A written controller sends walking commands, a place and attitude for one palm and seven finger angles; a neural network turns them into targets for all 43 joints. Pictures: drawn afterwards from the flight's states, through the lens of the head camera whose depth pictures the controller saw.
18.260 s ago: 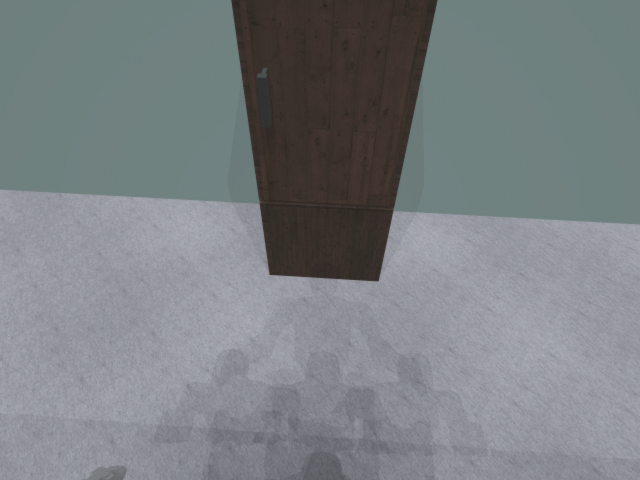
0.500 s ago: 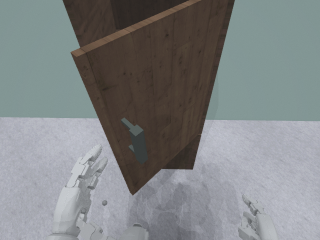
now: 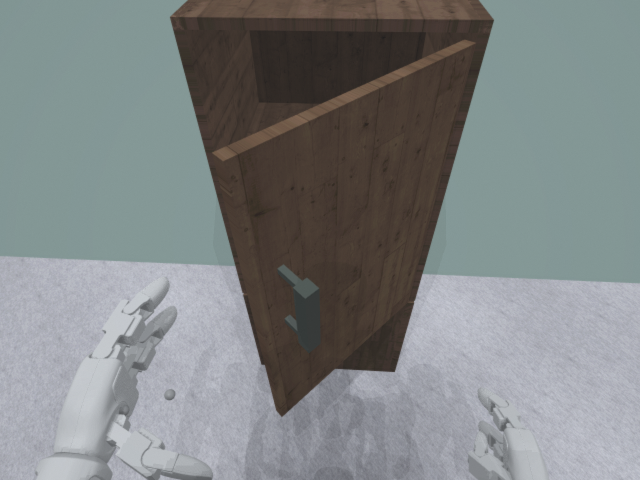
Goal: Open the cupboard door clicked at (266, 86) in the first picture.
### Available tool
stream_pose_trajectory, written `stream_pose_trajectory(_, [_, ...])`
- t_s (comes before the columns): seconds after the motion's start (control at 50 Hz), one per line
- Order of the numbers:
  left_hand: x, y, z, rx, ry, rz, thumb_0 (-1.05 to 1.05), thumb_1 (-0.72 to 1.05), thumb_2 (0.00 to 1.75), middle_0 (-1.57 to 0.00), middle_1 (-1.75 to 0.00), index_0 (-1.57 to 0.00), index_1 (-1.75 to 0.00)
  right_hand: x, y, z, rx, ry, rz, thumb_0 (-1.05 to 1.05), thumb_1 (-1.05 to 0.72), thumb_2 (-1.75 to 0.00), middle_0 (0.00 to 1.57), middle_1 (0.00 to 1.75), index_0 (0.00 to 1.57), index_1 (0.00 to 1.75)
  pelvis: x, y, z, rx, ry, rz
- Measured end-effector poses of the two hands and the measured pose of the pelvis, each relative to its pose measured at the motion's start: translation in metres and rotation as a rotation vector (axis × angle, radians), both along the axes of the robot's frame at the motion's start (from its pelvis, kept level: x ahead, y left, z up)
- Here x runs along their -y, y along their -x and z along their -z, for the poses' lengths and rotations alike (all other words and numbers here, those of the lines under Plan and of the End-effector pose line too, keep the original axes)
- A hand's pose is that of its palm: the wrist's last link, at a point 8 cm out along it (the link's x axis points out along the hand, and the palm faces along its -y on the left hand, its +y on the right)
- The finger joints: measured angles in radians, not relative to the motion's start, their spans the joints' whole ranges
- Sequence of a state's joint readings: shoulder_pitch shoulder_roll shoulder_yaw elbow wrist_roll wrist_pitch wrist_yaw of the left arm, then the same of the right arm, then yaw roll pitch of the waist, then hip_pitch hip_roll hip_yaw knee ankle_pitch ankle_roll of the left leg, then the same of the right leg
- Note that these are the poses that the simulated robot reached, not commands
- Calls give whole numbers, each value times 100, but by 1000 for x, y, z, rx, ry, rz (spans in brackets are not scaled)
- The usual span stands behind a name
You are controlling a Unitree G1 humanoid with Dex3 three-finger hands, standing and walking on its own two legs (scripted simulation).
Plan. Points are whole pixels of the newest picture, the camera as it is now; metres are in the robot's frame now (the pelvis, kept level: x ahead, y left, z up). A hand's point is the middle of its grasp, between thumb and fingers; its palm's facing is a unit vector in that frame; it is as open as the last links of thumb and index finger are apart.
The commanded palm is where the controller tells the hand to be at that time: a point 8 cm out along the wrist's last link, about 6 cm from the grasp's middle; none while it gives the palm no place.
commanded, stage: draw the hand back to the body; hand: left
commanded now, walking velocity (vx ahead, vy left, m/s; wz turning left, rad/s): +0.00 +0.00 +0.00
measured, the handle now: (298, 308) +0.32 +0.06 +0.06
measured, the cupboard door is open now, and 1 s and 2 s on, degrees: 46 46 46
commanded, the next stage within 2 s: step back with the hand held close in 1.02 s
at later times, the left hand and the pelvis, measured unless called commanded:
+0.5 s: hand (72, 323) +0.21 +0.25 +0.17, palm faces +0.34 -0.86 -0.39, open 10.8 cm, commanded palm +0.16 +0.30 +0.20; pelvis +0.02 +0.02 +0.04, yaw -1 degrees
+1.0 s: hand (61, 304) +0.22 +0.26 +0.19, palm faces +0.41 -0.82 -0.40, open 7.5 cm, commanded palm +0.17 +0.30 +0.22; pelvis +0.03 +0.00 +0.05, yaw -2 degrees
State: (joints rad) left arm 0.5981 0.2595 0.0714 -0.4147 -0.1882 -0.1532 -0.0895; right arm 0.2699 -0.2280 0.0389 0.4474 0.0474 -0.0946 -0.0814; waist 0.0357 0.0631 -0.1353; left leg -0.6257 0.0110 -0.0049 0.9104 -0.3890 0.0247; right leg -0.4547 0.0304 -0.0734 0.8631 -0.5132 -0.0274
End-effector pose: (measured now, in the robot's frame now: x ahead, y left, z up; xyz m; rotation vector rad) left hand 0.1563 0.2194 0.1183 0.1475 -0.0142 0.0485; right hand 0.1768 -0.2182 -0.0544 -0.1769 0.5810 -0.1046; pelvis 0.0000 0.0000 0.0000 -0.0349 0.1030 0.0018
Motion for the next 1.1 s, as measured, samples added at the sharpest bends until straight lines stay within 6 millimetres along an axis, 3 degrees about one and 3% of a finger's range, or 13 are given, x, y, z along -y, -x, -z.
stream_pose_trajectory(0.16, [-23, 4, -22, -53, -156, -149, -1, -23, 42, -17, -31, -16, -30, -14, -2, -13, -30, 15, -8, 1, -91, -90, 20, 30, 20, 30, -9, -5, -19, 56, -4, 4])
stream_pose_trajectory(0.34, [-52, -8, -50, -3, -223, -244, -1, 7, 54, -18, -31, -17, -30, -24, -6, -19, -59, 14, -28, 1, -91, -90, 20, 30, 20, 30, -17, -12, -34, 105, -14, 12])
stream_pose_trajectory(0.68, [-89, -23, -99, 122, -324, -370, 1, 66, 80, -20, -31, -20, -30, -9, -21, -27, -84, 30, -16, 1, -91, -90, 20, 30, 20, 30, -13, -25, -46, 140, -25, 27])
stream_pose_trajectory(0.84, [-82, -25, -94, 96, -298, -374, 1, 83, 87, -21, -31, -20, -30, 1, -20, -26, -100, 27, -4, 1, -91, -90, 20, 30, 20, 30, -7, -26, -48, 143, -29, 29])
stream_pose_trajectory(1.1, [-71, -19, -97, 105, -306, -368, 1, 88, 89, -21, -31, -21, -30, 11, -16, -24, -103, 18, 6, 1, -91, -90, 20, 30, 20, 30, 3, -23, -48, 157, -30, 27])
